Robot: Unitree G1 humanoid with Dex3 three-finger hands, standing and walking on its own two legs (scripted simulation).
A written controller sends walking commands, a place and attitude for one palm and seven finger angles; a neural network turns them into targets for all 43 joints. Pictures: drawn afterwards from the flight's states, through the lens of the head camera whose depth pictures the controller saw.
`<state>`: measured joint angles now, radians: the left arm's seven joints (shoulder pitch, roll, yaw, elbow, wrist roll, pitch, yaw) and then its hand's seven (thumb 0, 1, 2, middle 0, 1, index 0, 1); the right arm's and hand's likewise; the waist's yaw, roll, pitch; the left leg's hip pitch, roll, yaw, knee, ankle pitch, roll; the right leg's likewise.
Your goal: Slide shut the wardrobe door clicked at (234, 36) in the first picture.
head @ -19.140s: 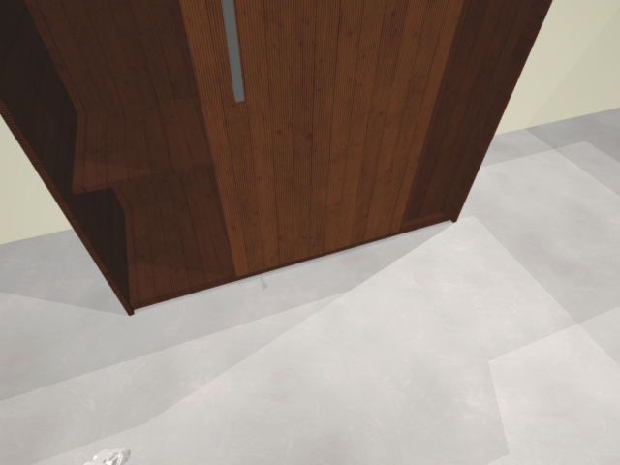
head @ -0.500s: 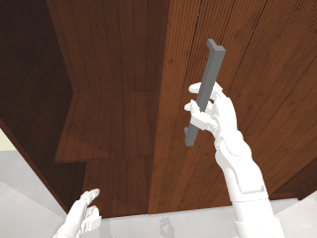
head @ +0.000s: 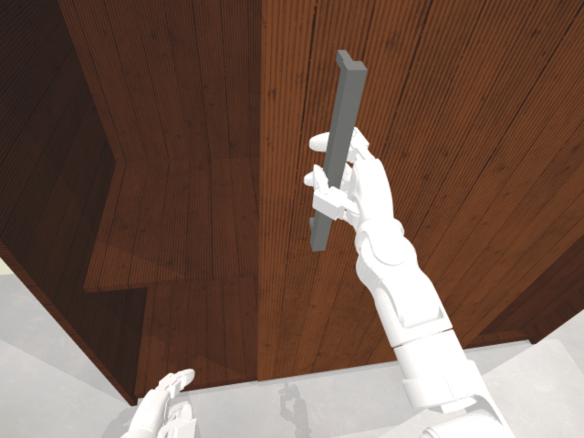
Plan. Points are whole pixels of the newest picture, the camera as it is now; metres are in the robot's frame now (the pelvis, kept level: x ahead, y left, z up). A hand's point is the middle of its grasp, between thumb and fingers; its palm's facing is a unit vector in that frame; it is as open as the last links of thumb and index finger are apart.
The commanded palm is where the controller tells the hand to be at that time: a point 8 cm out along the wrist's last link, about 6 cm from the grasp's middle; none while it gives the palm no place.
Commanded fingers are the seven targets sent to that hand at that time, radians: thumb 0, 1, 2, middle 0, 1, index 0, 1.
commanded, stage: step sideways, sliding the door along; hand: right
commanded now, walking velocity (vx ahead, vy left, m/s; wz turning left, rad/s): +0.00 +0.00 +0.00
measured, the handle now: (328, 167) +0.42 -0.03 +0.18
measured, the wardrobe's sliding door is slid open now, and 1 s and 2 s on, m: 0.37 0.29 0.00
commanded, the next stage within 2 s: none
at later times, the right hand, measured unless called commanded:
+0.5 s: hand (294, 192) +0.37 +0.02 +0.18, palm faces -0.04 +1.00 -0.07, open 5.9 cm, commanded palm +0.35 +0.01 +0.19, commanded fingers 0.00 -0.90 -0.90 0.45 1.40 0.45 1.40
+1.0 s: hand (243, 195) +0.36 +0.08 +0.18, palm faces +0.03 +1.00 -0.05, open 6.0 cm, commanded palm +0.32 +0.09 +0.19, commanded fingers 0.00 -0.90 -0.90 0.45 1.40 0.45 1.40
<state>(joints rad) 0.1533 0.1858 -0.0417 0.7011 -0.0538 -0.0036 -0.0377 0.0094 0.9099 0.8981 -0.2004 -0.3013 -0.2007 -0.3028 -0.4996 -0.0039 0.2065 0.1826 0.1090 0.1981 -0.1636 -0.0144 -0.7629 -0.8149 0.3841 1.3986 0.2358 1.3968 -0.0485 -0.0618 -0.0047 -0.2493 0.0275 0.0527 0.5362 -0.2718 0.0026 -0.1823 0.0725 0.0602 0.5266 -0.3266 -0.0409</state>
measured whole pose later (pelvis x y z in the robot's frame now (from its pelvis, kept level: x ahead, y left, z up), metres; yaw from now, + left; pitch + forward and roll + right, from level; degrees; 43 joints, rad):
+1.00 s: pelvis -0.04 +0.17 +0.00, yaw +7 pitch -4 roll +1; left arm 0.09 0.16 0.00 0.65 -0.03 0.07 -0.01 0.01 0.91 0.90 -0.20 -0.30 -0.20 -0.30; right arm -0.49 -0.16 -0.01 0.15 0.08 -0.03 -0.15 -0.01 -0.79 -0.83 0.42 1.40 0.20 1.40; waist -0.10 -0.03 0.19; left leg -0.45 -0.03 0.02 1.08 -0.43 0.03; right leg -0.15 -0.11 0.05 0.49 -0.28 0.06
